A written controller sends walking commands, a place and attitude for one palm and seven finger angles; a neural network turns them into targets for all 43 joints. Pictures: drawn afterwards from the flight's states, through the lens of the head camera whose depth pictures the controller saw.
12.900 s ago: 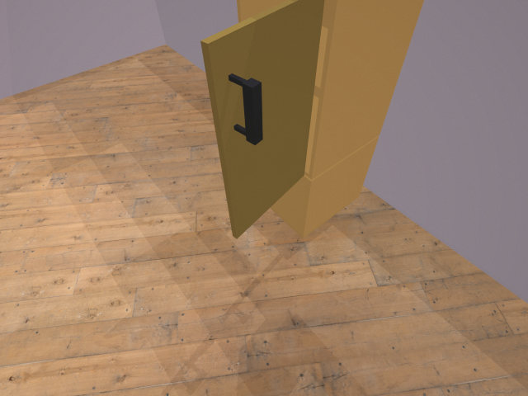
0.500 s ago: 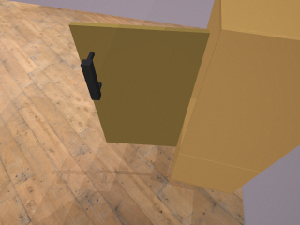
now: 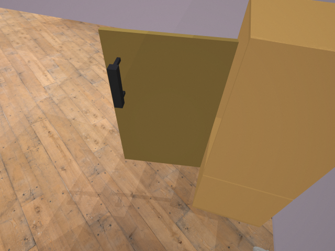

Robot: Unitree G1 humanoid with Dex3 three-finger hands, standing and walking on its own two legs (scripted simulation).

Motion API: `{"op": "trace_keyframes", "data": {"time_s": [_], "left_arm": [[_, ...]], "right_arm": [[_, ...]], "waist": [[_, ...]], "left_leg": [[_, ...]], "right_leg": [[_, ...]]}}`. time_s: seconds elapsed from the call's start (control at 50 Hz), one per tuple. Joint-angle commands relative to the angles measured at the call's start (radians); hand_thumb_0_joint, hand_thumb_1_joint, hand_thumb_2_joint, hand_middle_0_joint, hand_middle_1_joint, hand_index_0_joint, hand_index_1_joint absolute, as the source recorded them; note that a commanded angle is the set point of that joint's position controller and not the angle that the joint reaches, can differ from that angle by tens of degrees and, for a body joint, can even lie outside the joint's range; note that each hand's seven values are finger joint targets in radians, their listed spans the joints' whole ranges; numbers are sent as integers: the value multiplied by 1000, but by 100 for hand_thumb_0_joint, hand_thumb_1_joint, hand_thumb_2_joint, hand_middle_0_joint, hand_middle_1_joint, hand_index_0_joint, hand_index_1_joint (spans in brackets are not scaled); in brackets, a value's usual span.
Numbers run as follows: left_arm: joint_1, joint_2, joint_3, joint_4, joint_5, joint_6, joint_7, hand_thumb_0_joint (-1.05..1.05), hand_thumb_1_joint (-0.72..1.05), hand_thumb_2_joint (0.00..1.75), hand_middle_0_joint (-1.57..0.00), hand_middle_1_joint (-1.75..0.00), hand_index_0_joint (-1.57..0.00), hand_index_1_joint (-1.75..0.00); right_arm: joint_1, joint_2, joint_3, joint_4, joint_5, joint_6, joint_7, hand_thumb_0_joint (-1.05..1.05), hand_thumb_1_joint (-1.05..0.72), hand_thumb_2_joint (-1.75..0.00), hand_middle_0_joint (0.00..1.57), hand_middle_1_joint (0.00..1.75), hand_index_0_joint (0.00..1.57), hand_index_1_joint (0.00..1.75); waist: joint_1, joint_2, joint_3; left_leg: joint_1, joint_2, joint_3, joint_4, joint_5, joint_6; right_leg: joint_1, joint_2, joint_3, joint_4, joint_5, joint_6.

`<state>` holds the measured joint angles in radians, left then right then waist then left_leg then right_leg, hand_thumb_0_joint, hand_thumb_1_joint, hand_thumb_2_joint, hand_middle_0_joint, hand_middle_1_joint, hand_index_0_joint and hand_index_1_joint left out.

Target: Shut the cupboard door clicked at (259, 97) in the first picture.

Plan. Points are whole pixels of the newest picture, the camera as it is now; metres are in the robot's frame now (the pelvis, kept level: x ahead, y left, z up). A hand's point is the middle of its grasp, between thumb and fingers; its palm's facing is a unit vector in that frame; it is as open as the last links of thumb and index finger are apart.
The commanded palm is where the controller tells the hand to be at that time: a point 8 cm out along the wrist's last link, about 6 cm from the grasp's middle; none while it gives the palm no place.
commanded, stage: come to a stop and stand still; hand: left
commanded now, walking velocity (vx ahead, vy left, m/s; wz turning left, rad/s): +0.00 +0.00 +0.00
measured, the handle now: (118, 83) +0.53 +0.19 +0.12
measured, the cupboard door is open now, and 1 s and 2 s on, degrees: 100 100 100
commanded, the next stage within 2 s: look again from close up in 0.46 s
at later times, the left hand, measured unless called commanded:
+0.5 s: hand out of the picture -0.04 +0.24 -0.17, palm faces -0.02 -0.97 -0.24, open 7.4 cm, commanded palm none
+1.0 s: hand out of the picture +0.00 +0.21 -0.17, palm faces -0.04 -0.98 -0.21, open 7.3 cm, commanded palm none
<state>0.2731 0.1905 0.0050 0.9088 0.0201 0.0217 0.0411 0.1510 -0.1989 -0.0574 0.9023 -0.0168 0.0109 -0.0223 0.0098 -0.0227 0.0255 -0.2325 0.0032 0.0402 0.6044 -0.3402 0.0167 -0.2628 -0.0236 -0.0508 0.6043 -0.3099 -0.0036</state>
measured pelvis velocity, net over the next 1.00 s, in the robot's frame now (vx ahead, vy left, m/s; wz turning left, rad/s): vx -0.03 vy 0.03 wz -0.03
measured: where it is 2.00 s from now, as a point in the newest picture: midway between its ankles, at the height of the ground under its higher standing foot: outside the picture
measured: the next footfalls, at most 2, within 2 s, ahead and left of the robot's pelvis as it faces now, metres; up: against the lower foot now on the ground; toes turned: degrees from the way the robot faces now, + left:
none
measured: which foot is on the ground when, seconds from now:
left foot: down 0.00-1.00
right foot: down 0.00-1.00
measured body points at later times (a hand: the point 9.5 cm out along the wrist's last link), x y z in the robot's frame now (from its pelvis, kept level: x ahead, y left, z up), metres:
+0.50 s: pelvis -0.04 +0.03 +0.01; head -0.04 +0.04 +0.46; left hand -0.03 +0.29 -0.15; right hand -0.03 -0.21 -0.14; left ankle -0.01 +0.11 -0.73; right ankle +0.01 -0.12 -0.73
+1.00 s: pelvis -0.03 +0.03 +0.01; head -0.02 +0.04 +0.46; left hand +0.00 +0.27 -0.15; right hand +0.01 -0.21 -0.14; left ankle -0.01 +0.11 -0.73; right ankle +0.01 -0.12 -0.73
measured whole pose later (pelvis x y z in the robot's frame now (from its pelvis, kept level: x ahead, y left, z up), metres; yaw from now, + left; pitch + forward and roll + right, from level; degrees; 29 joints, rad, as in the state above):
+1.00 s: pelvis -0.03 +0.03 +0.01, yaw -2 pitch -2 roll +0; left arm 0.26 0.20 -0.02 1.07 0.02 -0.01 0.03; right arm 0.19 -0.19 -0.02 1.12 0.00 -0.01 -0.01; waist 0.00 -0.02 0.03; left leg -0.20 -0.03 0.09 0.45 -0.23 0.06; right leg -0.24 -0.05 0.00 0.45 -0.18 0.04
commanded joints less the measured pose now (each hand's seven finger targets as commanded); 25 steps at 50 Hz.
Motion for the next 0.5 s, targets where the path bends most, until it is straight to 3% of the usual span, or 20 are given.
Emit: {"op": "trace_keyframes", "data": {"time_s": [0.0, 0.04, 0.08, 0.12, 0.24, 0.28, 0.36, 0.48], "left_arm": [[6, 143, 33, -65, 2, -22, 4, 0, 90, 90, -20, -30, -20, -30], [-6, 155, 34, -60, 2, -22, -1, 0, 90, 90, -20, -30, -20, -30], [-4, 149, 29, -54, 5, -20, -5, 0, 90, 90, -20, -30, -20, -30], [4, 152, 29, -41, 4, -20, -7, 0, 90, 90, -20, -30, -20, -30], [28, 149, 24, -7, 5, -22, -10, 0, 90, 90, -20, -30, -20, -30], [40, 148, 23, 6, 5, -25, -10, 0, 90, 90, -20, -30, -20, -30], [47, 154, 20, 33, 2, -29, -7, 0, 90, 90, -20, -30, -20, -30], [64, 148, 15, 73, 2, -32, -5, 0, 90, 90, -20, -30, -20, -30]], "right_arm": [[1, -144, -12, -59, -4, -24, 5, 0, -90, -90, 20, 30, 20, 30], [-3, -155, -12, -58, -6, -21, 6, 0, -90, -90, 20, 30, 20, 30], [-3, -152, -5, -49, -7, -20, 9, 0, -90, -90, 20, 30, 20, 30], [-1, -157, -4, -42, -8, -18, 12, 0, -90, -90, 20, 30, 20, 30], [29, -167, -1, -5, -5, -19, 15, 0, -90, -90, 20, 30, 20, 30], [44, -162, 1, 14, -3, -21, 16, 0, -90, -90, 20, 30, 20, 30], [68, -160, 3, 54, 0, -22, 16, 0, -90, -90, 20, 30, 20, 30], [92, -155, 6, 107, 5, -28, 14, 0, -90, -90, 20, 30, 20, 30]], "waist": [[-3, 66, -13], [-9, 69, 15], [-6, 101, 31], [-5, 89, 42], [-3, 54, 37], [-1, 38, 15], [-8, 0, 33], [-6, 27, 28]], "left_leg": [[-37, 119, -122, -164, 235, 47], [-75, 106, -123, -199, 86, 40], [-103, 106, -134, -243, -3, 41], [-130, 105, -144, -272, -83, 36], [-148, 115, -163, -319, -146, 38], [-127, 114, -157, -319, -122, 40], [-116, 105, -149, -306, -103, 34], [-98, 113, -149, -327, -92, 35]], "right_leg": [[20, -48, 80, -142, 122, -16], [7, -51, 90, -163, 62, -17], [14, -49, 83, -174, 39, -18], [12, -50, 74, -174, 18, -12], [25, -55, 67, -174, 16, -3], [38, -62, 69, -182, 28, -4], [13, -80, 97, -208, 7, -8], [27, -79, 93, -204, 42, -8]]}}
